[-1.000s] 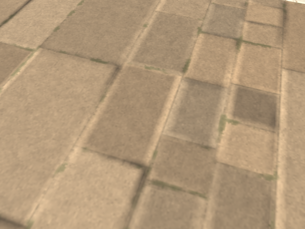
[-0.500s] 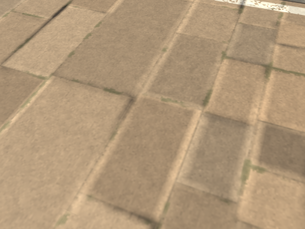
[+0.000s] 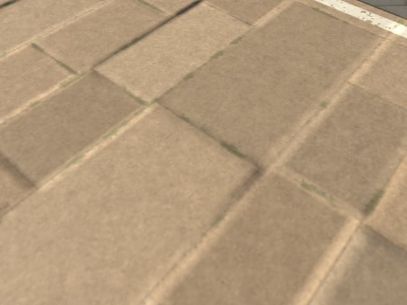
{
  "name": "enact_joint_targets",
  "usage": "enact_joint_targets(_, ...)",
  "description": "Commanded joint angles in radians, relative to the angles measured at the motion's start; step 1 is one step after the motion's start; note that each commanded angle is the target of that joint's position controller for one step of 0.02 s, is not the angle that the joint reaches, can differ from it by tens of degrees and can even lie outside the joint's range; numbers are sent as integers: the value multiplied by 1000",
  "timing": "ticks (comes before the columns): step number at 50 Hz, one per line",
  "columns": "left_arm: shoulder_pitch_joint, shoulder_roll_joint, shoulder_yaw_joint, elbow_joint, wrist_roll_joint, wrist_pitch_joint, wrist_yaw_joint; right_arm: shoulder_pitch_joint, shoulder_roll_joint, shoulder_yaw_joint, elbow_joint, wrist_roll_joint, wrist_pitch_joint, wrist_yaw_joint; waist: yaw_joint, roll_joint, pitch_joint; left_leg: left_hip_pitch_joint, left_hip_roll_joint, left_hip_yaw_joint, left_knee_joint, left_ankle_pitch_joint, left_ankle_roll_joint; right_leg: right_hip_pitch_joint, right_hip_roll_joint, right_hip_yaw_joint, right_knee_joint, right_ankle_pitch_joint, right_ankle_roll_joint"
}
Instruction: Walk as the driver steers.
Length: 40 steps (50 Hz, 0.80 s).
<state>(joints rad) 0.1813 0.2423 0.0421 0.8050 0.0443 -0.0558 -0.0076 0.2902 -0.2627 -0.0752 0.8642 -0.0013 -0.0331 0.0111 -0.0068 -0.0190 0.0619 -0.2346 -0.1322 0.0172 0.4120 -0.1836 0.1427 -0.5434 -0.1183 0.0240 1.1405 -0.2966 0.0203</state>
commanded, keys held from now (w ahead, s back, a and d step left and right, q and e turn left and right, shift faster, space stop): w+q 0.18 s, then w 0.06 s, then w+e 0.62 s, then w+q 0.14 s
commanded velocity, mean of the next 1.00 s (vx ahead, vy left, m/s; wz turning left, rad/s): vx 0.50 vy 0.00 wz -0.03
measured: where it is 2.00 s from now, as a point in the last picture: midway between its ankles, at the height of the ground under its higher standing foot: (202, 162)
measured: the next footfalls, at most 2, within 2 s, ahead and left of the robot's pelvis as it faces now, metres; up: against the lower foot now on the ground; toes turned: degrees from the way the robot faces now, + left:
right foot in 0.34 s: +0.39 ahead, -0.10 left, +0.00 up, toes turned +9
left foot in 0.88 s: +0.64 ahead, +0.09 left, +0.00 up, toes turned -8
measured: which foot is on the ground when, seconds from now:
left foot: down 0.00-0.36, up 0.38-0.86, down 0.88-1.00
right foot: up 0.00-0.32, down 0.34-0.88, up 0.90-1.00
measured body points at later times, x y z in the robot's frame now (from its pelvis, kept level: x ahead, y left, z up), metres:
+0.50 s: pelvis +0.29 -0.05 +0.00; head +0.32 -0.06 +0.45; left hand +0.35 +0.23 -0.12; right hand +0.39 -0.31 -0.13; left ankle +0.18 +0.05 -0.65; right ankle +0.35 -0.11 -0.74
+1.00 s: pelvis +0.55 +0.01 +0.00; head +0.57 +0.02 +0.45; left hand +0.61 +0.28 -0.14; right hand +0.67 -0.26 -0.10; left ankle +0.60 +0.09 -0.74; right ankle +0.43 -0.10 -0.66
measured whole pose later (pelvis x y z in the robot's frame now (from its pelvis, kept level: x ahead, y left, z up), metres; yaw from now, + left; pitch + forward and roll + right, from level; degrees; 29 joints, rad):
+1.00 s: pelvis +0.55 +0.01 +0.00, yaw -6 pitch +1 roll +0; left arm 0.35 0.29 0.07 0.85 0.03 -0.05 -0.02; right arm 0.18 -0.25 -0.03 0.76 -0.03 -0.07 0.00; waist 0.03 -0.03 0.01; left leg -0.32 -0.04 0.00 0.48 -0.18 0.05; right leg -0.33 0.07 0.07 1.05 -0.38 -0.07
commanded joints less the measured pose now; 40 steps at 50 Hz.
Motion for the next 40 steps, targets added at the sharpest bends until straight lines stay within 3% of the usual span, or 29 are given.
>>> enact_joint_targets(1, 53, 67, 15, -42, 6, 25, -6, 32, -139, -29, -57, 4, -31, -3, 26, 36, -59, 50, 244, -267, -202, 302, 133, -64, 1, -22, -79, 83, 27)
enact_joint_targets(8, -208, 74, 5, -132, -5, 19, -16, 173, -145, -30, -41, -1, -27, -10, -73, 80, -20, 190, 238, -326, -177, 295, 97, -176, 46, -10, -385, 278, 36)
enact_joint_targets(12, -278, 76, -5, -167, -13, 1, -24, 208, -144, -25, -35, -12, -29, -21, -93, 95, -12, 250, 262, -339, -125, 419, 80, -115, 81, -27, -516, 281, 3)
enact_joint_targets(15, -154, 106, 6, -132, -15, -10, -19, 162, -162, -22, -33, -15, -40, -28, -30, 113, -27, 244, 285, -308, -75, 590, 30, 106, 116, -49, -607, 211, -64)
enact_joint_targets(16, -51, 129, 18, -98, -17, -15, -10, 151, -174, -23, -29, -18, -43, -26, 16, 103, -73, 257, 264, -275, 42, 730, 14, 224, 150, -68, -634, 168, -88)
enact_joint_targets(17, 91, 151, 30, -56, -14, -23, 2, 148, -169, -20, -24, -21, -45, -21, 83, 68, -150, 227, 215, -219, 231, 738, -4, 392, 146, -65, -675, 171, -119)
enact_joint_targets(18, 254, 209, 43, -38, 3, -29, 15, 163, -113, -3, -48, -21, -48, -19, 135, -23, -279, 83, 168, -171, 518, 463, -21, 611, -55, 174, -680, 33, -173)
enact_joint_targets(19, 280, 311, 73, -13, 7, -20, 10, 302, -48, 5, -53, 10, -46, -10, 56, -307, -342, -244, -28, -75, 833, -252, -75, 805, -270, 698, -816, -8, -329)
enact_joint_targets(20, 197, 215, 55, -20, -30, -7, -7, 249, -112, 4, -42, -32, -45, -15, 32, -140, -232, -366, 43, -136, 887, -278, -58, 727, -234, 778, -883, -99, -315)
enact_joint_targets(21, 107, 158, 44, -40, -40, -5, -14, 144, -121, 2, -59, -34, -47, -9, 18, -48, -112, -384, 98, -120, 865, -177, -62, 603, -197, 600, -878, -54, -301)
enact_joint_targets(22, 80, 125, 35, -39, -33, -8, -17, 73, -114, 8, -78, -37, -52, -5, 18, 7, -75, -369, 129, -106, 818, -126, -70, 526, -145, 493, -885, 89, -283)
enact_joint_targets(25, 121, 111, 28, 7, -40, -22, -13, 52, -85, 20, -99, -53, -31, 6, -18, -54, -73, -302, 170, -79, 697, -107, -110, 441, -46, 338, -904, 350, -254)
enact_joint_targets(28, 175, 142, 39, 30, -47, -26, -7, -7, -69, 32, -121, -52, -17, 11, -13, -49, -66, -331, 180, -48, 615, -101, -150, 408, -27, 299, -935, 380, -281)
enact_joint_targets(32, 241, 146, 46, 47, -48, -16, -3, -199, -56, 46, -184, -45, -14, 12, 35, -47, -16, -385, 189, -28, 411, 46, -186, 387, 3, 287, -970, 323, -260)
enact_joint_targets(37, 315, 160, 55, 57, -38, -9, 2, -344, -53, 57, -233, -29, -24, 13, 89, -53, -28, -355, 151, -27, 246, 128, -188, 453, 6, 309, -892, 423, -237)
enact_joint_targets(40, 295, 175, 62, 43, -29, -3, 11, -337, -73, 54, -245, -22, -36, 9, 68, -66, -37, -259, 131, -46, 162, 78, -167, 460, -11, 356, -824, 469, -211)
Over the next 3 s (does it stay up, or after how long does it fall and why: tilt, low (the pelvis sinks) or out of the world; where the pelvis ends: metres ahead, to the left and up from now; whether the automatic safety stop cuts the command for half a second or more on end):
stays up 1.43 0.39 -0.02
